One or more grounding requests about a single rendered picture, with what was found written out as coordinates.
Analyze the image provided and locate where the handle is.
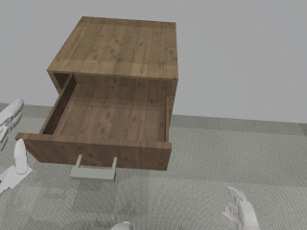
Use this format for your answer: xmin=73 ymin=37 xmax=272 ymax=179
xmin=69 ymin=154 xmax=118 ymax=183

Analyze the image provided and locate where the drawer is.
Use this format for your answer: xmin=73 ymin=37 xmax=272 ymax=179
xmin=14 ymin=74 xmax=172 ymax=172

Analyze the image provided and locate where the robot left hand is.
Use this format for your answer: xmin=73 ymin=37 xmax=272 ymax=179
xmin=0 ymin=98 xmax=33 ymax=196

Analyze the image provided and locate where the cabinet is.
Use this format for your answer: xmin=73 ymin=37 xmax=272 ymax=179
xmin=46 ymin=16 xmax=178 ymax=128

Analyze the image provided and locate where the robot right hand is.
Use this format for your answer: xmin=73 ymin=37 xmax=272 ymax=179
xmin=222 ymin=186 xmax=260 ymax=230

